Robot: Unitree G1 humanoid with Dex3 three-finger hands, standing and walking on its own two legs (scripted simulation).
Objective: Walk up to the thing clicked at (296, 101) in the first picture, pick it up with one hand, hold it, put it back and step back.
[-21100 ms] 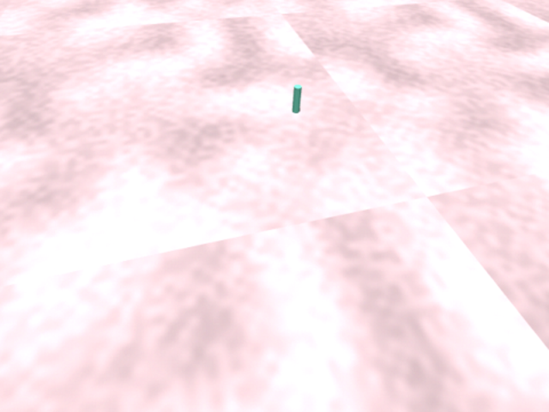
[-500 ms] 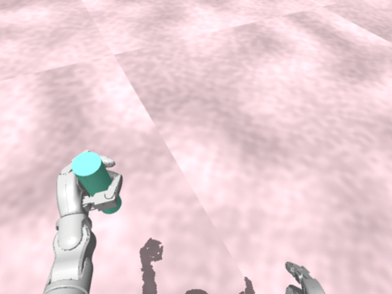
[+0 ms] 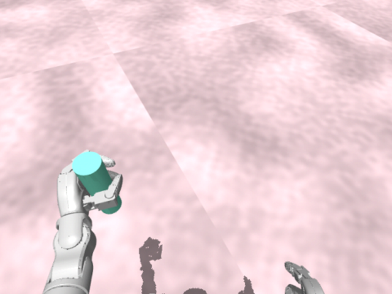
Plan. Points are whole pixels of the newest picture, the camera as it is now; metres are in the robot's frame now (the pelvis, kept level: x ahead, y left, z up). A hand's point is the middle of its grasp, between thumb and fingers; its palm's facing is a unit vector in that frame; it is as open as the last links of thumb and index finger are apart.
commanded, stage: hold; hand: left
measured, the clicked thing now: (100, 186) +0.33 +0.19 +0.03
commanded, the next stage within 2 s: crouch in 0.24 s
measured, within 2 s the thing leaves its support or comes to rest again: neither
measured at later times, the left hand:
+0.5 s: hand (105, 183) +0.33 +0.18 +0.04, palm faces +0.26 -0.97 -0.01, open 6.3 cm
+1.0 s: hand (116, 214) +0.36 +0.21 -0.18, palm faces +0.30 -0.95 -0.02, open 6.3 cm
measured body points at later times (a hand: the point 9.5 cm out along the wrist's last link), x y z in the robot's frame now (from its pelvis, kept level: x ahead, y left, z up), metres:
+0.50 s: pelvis +0.00 +0.00 +0.00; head +0.04 +0.01 +0.45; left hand +0.31 +0.23 +0.04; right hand +0.14 -0.24 -0.11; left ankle +0.01 +0.13 -0.70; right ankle +0.00 -0.13 -0.70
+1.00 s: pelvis -0.04 +0.00 -0.16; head +0.12 +0.03 +0.26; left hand +0.34 +0.26 -0.18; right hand +0.09 -0.26 -0.28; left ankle +0.01 +0.13 -0.70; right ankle +0.00 -0.13 -0.70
